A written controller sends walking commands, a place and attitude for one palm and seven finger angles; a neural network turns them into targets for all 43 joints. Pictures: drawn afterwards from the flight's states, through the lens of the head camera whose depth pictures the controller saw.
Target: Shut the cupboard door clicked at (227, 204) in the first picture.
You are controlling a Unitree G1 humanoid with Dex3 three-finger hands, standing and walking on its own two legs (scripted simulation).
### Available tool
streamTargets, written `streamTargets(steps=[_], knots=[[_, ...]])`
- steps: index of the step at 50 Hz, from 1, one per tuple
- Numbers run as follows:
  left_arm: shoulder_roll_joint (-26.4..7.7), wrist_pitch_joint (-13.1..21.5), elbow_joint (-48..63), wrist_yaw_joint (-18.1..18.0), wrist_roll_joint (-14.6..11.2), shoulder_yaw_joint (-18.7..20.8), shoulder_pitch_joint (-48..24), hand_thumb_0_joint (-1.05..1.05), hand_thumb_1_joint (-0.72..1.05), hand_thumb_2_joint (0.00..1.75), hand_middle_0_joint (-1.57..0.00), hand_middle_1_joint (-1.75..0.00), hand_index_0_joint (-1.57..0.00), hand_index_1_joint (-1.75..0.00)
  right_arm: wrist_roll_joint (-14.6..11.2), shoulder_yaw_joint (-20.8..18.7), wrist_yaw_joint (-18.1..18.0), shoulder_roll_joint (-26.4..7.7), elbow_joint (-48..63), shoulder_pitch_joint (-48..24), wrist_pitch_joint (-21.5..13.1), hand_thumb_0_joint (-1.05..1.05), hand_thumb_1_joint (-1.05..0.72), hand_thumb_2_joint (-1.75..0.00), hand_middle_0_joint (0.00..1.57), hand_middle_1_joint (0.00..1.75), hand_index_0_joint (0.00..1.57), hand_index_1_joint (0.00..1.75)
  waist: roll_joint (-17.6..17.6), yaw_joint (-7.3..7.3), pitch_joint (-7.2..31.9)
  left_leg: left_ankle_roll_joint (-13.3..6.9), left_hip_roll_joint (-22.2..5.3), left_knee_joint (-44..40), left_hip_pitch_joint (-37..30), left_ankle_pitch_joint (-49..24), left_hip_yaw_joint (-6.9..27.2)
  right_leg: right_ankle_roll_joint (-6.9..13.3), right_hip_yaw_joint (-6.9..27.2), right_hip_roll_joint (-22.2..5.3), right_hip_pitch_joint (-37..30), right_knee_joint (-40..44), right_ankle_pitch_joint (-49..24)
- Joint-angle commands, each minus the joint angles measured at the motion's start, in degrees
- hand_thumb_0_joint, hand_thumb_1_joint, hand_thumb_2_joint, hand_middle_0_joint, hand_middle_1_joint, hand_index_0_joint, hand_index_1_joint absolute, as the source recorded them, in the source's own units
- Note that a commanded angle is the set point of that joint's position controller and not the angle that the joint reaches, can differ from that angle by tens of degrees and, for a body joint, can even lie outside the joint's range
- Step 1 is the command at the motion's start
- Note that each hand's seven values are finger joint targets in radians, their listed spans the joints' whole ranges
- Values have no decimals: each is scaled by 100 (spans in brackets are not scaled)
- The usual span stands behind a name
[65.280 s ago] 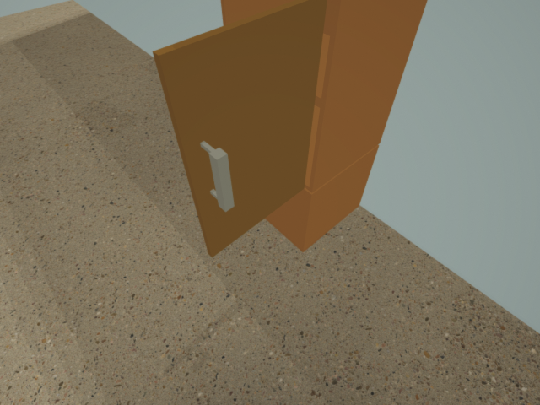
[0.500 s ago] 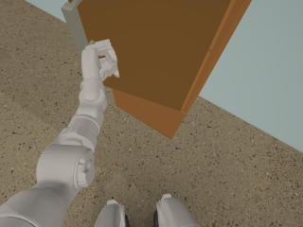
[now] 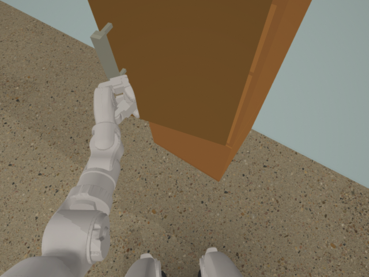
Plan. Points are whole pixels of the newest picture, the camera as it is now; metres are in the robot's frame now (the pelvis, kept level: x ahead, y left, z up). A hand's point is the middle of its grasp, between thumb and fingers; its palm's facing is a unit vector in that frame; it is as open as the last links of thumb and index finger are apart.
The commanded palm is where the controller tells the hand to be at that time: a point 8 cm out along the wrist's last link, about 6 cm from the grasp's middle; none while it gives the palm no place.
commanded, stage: draw the hand back to the body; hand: left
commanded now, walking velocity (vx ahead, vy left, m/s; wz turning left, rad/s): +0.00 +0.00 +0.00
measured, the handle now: (112, 56) +0.66 +0.14 +0.05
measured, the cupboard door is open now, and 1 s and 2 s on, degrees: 13 13 13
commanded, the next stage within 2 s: step back with the hand held close in 1.38 s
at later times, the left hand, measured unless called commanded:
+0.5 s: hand (58, 159) +0.31 +0.17 +0.15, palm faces +0.09 -0.98 -0.20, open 3.1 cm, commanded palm +0.27 +0.22 +0.17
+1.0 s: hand out of the picture +0.21 +0.29 +0.23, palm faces +0.46 -0.78 -0.42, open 6.1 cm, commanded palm +0.15 +0.33 +0.25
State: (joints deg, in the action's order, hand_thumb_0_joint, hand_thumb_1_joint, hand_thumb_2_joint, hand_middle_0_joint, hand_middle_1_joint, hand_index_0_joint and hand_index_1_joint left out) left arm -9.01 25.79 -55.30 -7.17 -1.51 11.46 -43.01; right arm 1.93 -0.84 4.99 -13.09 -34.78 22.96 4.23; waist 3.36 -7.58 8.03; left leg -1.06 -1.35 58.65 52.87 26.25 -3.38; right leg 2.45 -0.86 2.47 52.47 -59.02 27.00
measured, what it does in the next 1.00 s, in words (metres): rises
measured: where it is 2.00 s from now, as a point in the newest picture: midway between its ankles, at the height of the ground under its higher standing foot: outside the picture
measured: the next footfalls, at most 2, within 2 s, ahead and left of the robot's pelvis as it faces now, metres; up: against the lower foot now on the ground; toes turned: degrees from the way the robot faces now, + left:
none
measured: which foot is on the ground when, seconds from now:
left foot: down 0.00-1.00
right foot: down 0.00-1.00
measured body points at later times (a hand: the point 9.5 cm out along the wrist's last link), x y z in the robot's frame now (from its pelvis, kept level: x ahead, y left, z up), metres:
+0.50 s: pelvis +0.01 +0.01 +0.06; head +0.01 -0.01 +0.51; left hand +0.30 +0.22 +0.16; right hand +0.22 -0.21 -0.02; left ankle +0.01 +0.11 -0.67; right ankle +0.01 -0.09 -0.67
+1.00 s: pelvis +0.03 +0.02 +0.08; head +0.01 -0.01 +0.52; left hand +0.18 +0.33 +0.25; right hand +0.22 -0.18 -0.02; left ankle +0.01 +0.11 -0.67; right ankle +0.01 -0.09 -0.67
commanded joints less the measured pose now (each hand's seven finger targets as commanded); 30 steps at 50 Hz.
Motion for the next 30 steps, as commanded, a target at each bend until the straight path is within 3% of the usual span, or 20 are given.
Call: streamTargets(steps=[1,4,6,8,10,13,14,15,16,18,21,23,25,26,30], knots=[[-605,124,2747,310,-454,-307,-1307,0,90,90,-130,-150,-130,-150,-241,-298,-220,-834,798,322,-265,0,-90,-90,20,30,20,30,-722,143,2738,-146,228,-962,-1943,-1870,110,-250,210,3,-2839,1362,-3165],[-561,42,3229,459,-553,-479,-786,0,90,90,-130,-150,-130,-150,-310,-284,-319,-820,705,144,-383,0,-90,-90,20,30,20,30,-703,185,2141,-143,181,-1254,-2303,-1680,157,-256,131,0,-2681,1653,-2759],[-522,-44,3459,558,-569,-648,-515,0,90,90,-130,-150,-130,-150,-351,-259,-377,-803,709,-11,-462,0,-90,-90,20,30,20,30,-399,190,1725,-145,186,-1411,-2554,-1557,156,-237,123,-21,-2570,1831,-2480],[-613,-166,3534,654,-625,-555,106,0,90,90,-130,-150,-130,-150,-373,-233,-406,-779,711,-201,-515,0,-90,-90,20,30,20,30,-355,346,1607,-126,180,-1581,-2720,-1485,167,-218,92,-41,-2647,1954,-2290],[-535,-336,3747,794,-670,-710,508,0,90,90,-130,-150,-130,-150,-420,-178,-423,-761,798,-434,-548,0,-90,-90,20,30,20,30,-188,404,1334,-117,178,-1753,-2848,-1448,180,-188,66,-64,-2660,2061,-2177],[-759,-568,4193,953,-826,-496,1264,0,90,90,-122,-141,-122,-141,-476,-137,-472,-758,974,-743,-600,0,-90,-90,20,30,20,30,-289,628,1219,-108,178,-1960,-3011,-1580,192,-164,44,-95,-2993,2160,-2269],[-694,-648,4445,1025,-866,-616,1284,0,90,90,-119,-138,-119,-138,-499,-95,-482,-746,1041,-878,-616,0,-90,-90,20,30,20,30,-252,599,1112,-113,179,-2030,-3082,-1542,201,-169,37,-111,-2982,2213,-2229],[-699,-722,4648,1074,-925,-605,1383,0,90,90,-116,-135,-116,-135,-509,-91,-504,-742,1091,-958,-641,0,-90,-90,20,30,20,30,-457,620,1035,-119,168,-2091,-3126,-1553,239,-167,4,-107,-3069,2241,-2222],[-999,-925,5033,848,-480,-904,1726,0,90,90,-113,-132,-113,-132,-527,-138,-631,-607,1168,-1166,-426,0,-90,-90,20,30,20,30,-578,689,1205,-98,165,-2391,-3423,-1660,238,-180,323,-278,-3496,2558,-2282],[-1044,-1234,5419,631,-426,-832,2040,0,90,90,-108,-126,-108,-126,-516,-62,-783,-573,1244,-1431,-292,0,-90,-90,20,30,20,30,-590,694,724,-120,143,-2650,-3556,-1572,216,-236,319,-319,-3642,2877,-2192],[-1223,-1533,5735,481,-361,-689,2313,0,90,90,-100,-117,-100,-117,-515,28,-935,-549,1216,-1656,-215,0,-90,-90,20,30,20,30,-624,723,313,-153,137,-2945,-3847,-1545,241,-212,302,-323,-3816,3257,-2002],[-1231,-1669,6011,422,-318,-624,2561,0,90,90,-94,-111,-94,-111,-495,87,-987,-502,1208,-1753,-229,0,-90,-90,20,30,20,30,-442,758,291,-142,105,-3149,-4216,-1737,266,-169,187,-291,-3940,3350,-2107],[-1230,-1770,6519,380,-278,-617,2799,0,90,90,-89,-105,-89,-105,-466,135,-983,-484,1221,-1791,-301,0,-90,-90,20,30,20,30,-3,787,406,-103,90,-3301,-4589,-2060,316,-109,93,-265,-4136,3405,-2327],[-1235,-1823,6739,379,-270,-638,3094,0,90,90,-86,-102,-86,-102,-448,136,-982,-509,1217,-1790,-347,0,-90,-90,20,30,20,30,12,807,471,-105,67,-3348,-4734,-2297,333,-106,68,-250,-4249,3457,-2489],[-1341,-2025,7228,317,-270,-384,3866,0,90,90,-75,-90,-75,-90,-373,200,-945,-495,1220,-1897,-432,0,-90,-90,20,30,20,30,-193,867,70,-73,35,-3605,-4810,-2439,347,-124,-11,-239,-4409,3682,-2588]])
